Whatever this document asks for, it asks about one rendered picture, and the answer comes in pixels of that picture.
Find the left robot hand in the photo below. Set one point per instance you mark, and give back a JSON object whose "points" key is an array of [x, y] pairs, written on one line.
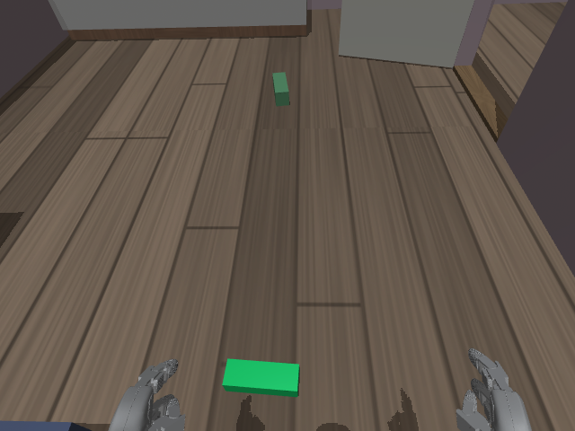
{"points": [[136, 410]]}

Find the right robot hand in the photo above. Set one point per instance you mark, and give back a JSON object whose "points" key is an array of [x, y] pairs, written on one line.
{"points": [[503, 407]]}

